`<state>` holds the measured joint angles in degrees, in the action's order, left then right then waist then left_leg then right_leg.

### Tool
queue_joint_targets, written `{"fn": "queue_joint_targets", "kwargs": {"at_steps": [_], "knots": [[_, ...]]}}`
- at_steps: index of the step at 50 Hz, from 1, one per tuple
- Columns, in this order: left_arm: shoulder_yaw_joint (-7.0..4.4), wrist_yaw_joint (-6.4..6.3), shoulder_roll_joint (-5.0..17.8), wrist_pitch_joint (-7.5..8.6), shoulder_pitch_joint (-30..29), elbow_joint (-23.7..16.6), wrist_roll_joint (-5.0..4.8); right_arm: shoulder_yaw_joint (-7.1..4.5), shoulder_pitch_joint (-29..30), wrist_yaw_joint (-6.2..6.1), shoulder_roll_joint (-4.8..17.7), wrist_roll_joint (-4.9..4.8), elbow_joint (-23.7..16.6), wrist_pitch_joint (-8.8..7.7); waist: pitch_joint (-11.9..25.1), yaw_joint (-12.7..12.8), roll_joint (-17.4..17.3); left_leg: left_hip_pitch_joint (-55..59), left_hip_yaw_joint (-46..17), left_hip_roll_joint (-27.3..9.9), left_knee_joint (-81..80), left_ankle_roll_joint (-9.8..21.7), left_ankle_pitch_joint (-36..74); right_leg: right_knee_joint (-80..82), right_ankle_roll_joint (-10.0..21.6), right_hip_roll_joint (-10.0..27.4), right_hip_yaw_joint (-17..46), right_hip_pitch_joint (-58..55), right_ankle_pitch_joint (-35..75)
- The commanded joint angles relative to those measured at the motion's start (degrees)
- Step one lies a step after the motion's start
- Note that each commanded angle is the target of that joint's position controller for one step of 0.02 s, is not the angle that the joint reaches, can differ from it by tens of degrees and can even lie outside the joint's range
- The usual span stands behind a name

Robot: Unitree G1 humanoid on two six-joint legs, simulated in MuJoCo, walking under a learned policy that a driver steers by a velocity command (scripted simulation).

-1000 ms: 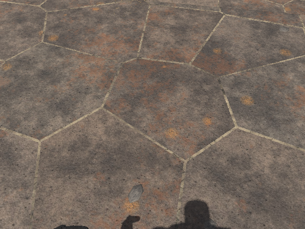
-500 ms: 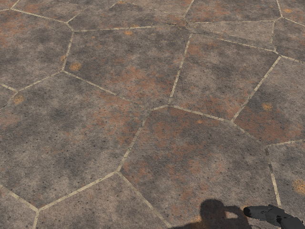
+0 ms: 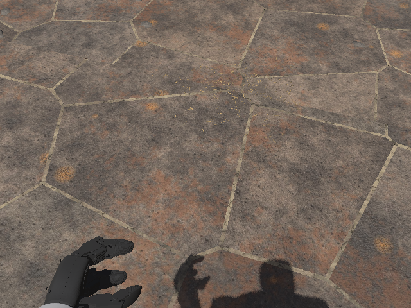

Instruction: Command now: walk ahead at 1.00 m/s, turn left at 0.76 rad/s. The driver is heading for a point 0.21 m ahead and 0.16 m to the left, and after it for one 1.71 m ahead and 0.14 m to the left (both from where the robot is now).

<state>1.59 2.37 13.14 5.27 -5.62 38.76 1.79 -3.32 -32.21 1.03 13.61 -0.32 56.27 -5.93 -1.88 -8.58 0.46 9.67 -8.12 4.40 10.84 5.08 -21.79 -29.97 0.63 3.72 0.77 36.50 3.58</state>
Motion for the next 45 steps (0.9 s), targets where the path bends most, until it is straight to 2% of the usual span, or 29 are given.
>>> {"fn": "queue_joint_targets", "kwargs": {"at_steps": [1,2,3,4,5,6,7,8,9,10,12,14,17,19,21,22,23,24,25,26,28,31,34,38,40,41,42,43,45], "knots": [[-4.31,-2.19,11.47,0.81,16.14,1.09,-0.25,-3.16,5.68,-0.70,14.69,0.61,-4.82,-0.26,8.64,13.83,-4.39,-13.16,-5.10,-8.93,21.97,3.70,54.18,1.08,1.61,-4.63,-2.08,-31.85,-7.92],[-5.56,-3.45,14.33,0.92,27.36,3.33,0.42,-3.07,8.10,-0.60,13.59,0.90,-5.94,-0.29,14.36,19.29,-4.06,-22.58,-4.73,-6.29,37.02,3.14,44.98,-1.84,2.15,1.04,1.69,-45.85,-13.78],[-6.66,-4.34,18.84,1.10,34.76,3.52,3.29,-1.07,6.00,-0.73,4.09,-0.38,-8.80,-0.45,23.00,18.27,7.71,-35.15,-0.34,-1.32,58.86,2.34,11.65,0.38,3.73,18.57,20.83,-58.51,-27.17],[-7.24,-3.42,20.41,0.71,29.85,2.86,3.10,-0.47,0.79,-1.22,3.14,-2.96,-11.73,0.05,29.52,12.27,22.70,-46.92,2.20,1.88,71.38,1.28,-7.52,10.58,9.35,27.63,46.67,-62.96,-20.64],[-6.31,-2.93,13.43,0.42,24.40,1.45,2.29,-1.22,5.84,-2.26,7.79,-1.29,-10.18,1.37,20.12,11.99,10.41,-51.06,2.96,-3.38,72.38,1.31,-2.70,9.30,8.67,23.96,36.70,-55.34,-13.18],[-4.93,-2.65,8.08,0.70,21.76,1.71,1.75,-1.41,10.12,-2.11,7.91,-0.28,-10.13,2.05,12.01,12.04,3.89,-51.09,4.16,-5.01,69.26,0.36,0.50,7.45,8.16,20.89,24.23,-47.14,2.41],[-4.45,-2.57,6.29,0.78,21.72,2.72,1.78,-1.58,11.63,-1.66,7.03,0.33,-10.27,2.73,8.65,11.05,1.42,-49.89,4.52,-6.35,67.22,-0.55,0.46,7.29,7.43,18.64,16.42,-41.89,14.55],[-4.04,-2.76,5.59,0.98,23.44,4.02,0.95,-1.64,12.61,-0.96,5.75,1.52,-11.14,3.63,5.97,10.25,2.82,-48.93,4.78,-7.38,65.22,-1.14,-0.07,7.81,6.80,16.63,9.97,-37.43,22.31],[-5.18,-2.93,6.83,1.64,16.41,3.32,-1.62,-2.14,11.41,-1.28,5.08,-3.17,-13.11,3.91,5.70,7.77,12.55,-48.98,2.87,-10.73,65.51,-2.57,0.05,8.35,7.61,14.75,6.00,-36.58,23.50],[-4.86,-2.93,5.26,1.99,14.39,3.37,-2.42,-1.82,13.39,-1.29,5.28,-3.87,-14.18,4.56,4.52,7.46,10.98,-48.88,3.41,-11.31,61.79,-3.03,-0.59,10.54,7.95,14.05,4.15,-33.47,21.26],[-5.37,-3.34,6.69,2.02,10.71,3.61,-2.68,-1.03,18.57,-0.89,3.42,-2.45,-17.26,5.02,-0.20,6.22,5.48,-46.86,5.80,-10.65,50.06,-4.04,1.38,14.43,8.34,13.52,-0.32,-25.29,22.15],[-6.59,-4.03,10.64,1.70,8.65,3.26,-2.79,-0.27,18.43,0.49,2.60,-0.91,-17.72,4.24,1.50,5.59,3.94,-37.22,8.90,-8.51,34.69,-3.95,15.44,15.01,7.66,10.11,-7.02,-20.86,21.12],[-7.36,-4.18,13.38,1.60,11.31,4.40,-4.40,-0.80,20.18,2.60,5.45,-0.09,-18.30,3.90,4.84,6.19,3.89,-29.96,10.28,-4.93,26.56,-2.50,24.23,11.33,6.86,10.02,-8.86,-24.79,21.56],[-7.74,-4.32,15.01,1.18,11.45,4.75,-5.11,-1.80,19.36,2.94,8.37,0.72,-18.47,3.71,5.99,4.35,3.53,-26.93,10.50,-2.96,22.53,-0.12,23.60,5.19,5.61,10.23,-8.91,-28.75,25.91],[-7.10,-4.36,13.77,0.31,13.69,5.65,-4.21,-3.68,12.81,1.96,12.38,1.43,-16.48,3.24,9.43,0.45,0.30,-14.71,10.29,-1.43,17.13,2.89,32.33,-11.07,2.36,6.28,-10.38,-26.50,19.40],[-5.56,-3.97,9.42,-0.20,17.74,4.94,-1.27,-4.35,12.69,0.50,17.39,1.77,-17.05,3.24,12.70,2.85,-13.69,-4.57,-2.42,-13.28,19.83,6.80,65.43,-31.70,-0.88,0.89,-11.25,-15.94,-20.52],[-4.11,-2.93,7.73,-0.36,27.48,5.41,-1.98,-2.97,18.17,0.13,18.22,3.55,-20.82,3.16,25.11,8.87,-19.72,7.54,-25.86,-29.46,20.54,20.93,79.59,-50.95,-3.34,-5.28,-2.28,-3.75,-47.95],[-5.24,-2.29,13.86,-1.04,25.33,6.85,-3.18,-1.88,19.09,0.69,13.48,2.39,-22.31,3.60,29.34,5.34,-8.10,3.38,-22.92,-27.06,17.25,19.67,66.95,-51.80,-3.12,-2.41,5.19,-5.05,-43.45],[-5.50,-2.26,14.20,-1.79,20.69,5.67,-3.92,-1.30,21.88,1.08,11.86,1.10,-21.93,3.61,21.24,5.90,-4.93,-2.74,-16.46,-23.62,15.92,16.53,56.12,-48.31,-2.85,-0.52,3.93,-2.01,-40.45],[-5.30,-3.08,12.55,-2.67,18.25,5.84,-3.12,-0.85,23.67,1.20,10.36,0.11,-20.98,3.62,15.30,7.04,-0.67,-10.11,-13.07,-20.64,14.26,13.35,47.51,-43.53,-3.19,1.23,3.05,-1.48,-37.44],[-5.49,-4.15,11.95,-4.69,19.12,6.48,-2.64,-0.71,26.11,0.86,10.31,0.86,-20.26,3.94,10.62,9.94,-3.03,-23.92,-8.84,-17.64,10.58,11.15,40.19,-38.00,-3.76,1.92,2.40,-8.87,-33.53],[-4.84,-4.88,8.65,-5.25,20.86,7.61,-2.01,-0.88,27.62,-0.11,9.68,2.09,-19.64,3.86,11.92,11.07,-4.84,-28.09,-4.45,-15.76,8.90,11.07,40.25,-28.36,-4.48,0.95,1.04,-14.21,-30.52],[-4.24,-5.02,7.06,-5.45,17.99,7.85,-2.06,-0.70,27.29,-1.22,8.53,1.92,-18.63,4.57,13.33,9.68,-5.85,-27.86,-3.52,-15.27,7.91,10.03,29.68,-19.22,-4.27,0.67,0.79,-17.61,-25.14],[-4.25,-4.29,6.45,-5.71,17.00,8.78,-1.67,-0.10,27.57,-1.56,6.79,1.09,-17.06,5.45,9.57,10.20,-6.96,-31.66,-3.80,-13.39,7.14,6.50,4.55,-4.67,-2.30,-1.32,-1.40,-24.33,-17.37],[-4.24,-3.77,7.48,-5.52,17.81,9.17,0.11,0.75,24.04,-1.53,4.06,1.07,-15.07,5.25,7.03,9.99,-4.21,-35.26,-2.07,-9.83,9.55,0.86,-4.81,3.68,0.58,1.46,1.68,-29.08,-13.22],[-5.00,-3.94,11.68,-5.47,15.75,8.35,0.37,0.50,21.50,-1.38,4.02,1.40,-14.82,5.01,4.58,6.73,2.62,-36.19,2.15,-5.54,12.99,-1.88,-5.30,5.07,3.15,6.16,6.11,-25.57,-15.45],[-4.85,-3.70,9.87,-5.14,14.51,8.97,0.01,0.30,22.68,-1.49,3.92,1.40,-14.74,4.94,3.44,6.43,8.16,-28.46,6.16,-3.28,15.48,-3.62,1.45,9.51,4.79,6.67,7.94,-15.44,-28.13],[-4.05,-3.51,7.34,-4.52,12.41,8.51,0.13,0.07,24.59,-1.65,4.56,1.53,-14.65,5.04,1.60,6.55,8.27,-24.08,5.98,-3.54,16.85,-3.93,6.59,11.82,3.51,5.27,7.55,-11.22,-33.41],[-3.78,-3.48,6.82,-3.45,12.18,9.16,-0.09,-0.33,24.20,-2.13,4.88,1.46,-13.60,5.58,0.90,6.58,8.08,-21.06,5.23,-4.58,17.19,-2.98,9.79,11.70,1.00,3.47,5.52,-10.03,-31.91]]}}
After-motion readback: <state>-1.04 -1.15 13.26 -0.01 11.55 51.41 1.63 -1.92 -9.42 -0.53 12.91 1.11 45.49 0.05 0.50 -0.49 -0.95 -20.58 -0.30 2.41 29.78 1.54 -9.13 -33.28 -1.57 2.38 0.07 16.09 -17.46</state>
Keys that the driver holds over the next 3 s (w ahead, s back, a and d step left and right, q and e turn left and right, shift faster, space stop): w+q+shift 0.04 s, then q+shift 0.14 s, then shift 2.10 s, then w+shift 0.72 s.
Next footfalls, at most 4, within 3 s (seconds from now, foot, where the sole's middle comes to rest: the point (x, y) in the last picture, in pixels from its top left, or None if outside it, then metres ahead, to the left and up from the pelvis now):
0.04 right None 0.26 -0.15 -0.76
0.42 left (147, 306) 0.48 0.13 -0.76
0.80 right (225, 288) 0.50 -0.12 -0.76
2.60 left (125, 289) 0.54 0.20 -0.76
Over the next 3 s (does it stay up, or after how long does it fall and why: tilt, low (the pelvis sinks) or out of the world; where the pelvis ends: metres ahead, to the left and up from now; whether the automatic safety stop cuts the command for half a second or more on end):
stays up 0.74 0.17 -0.01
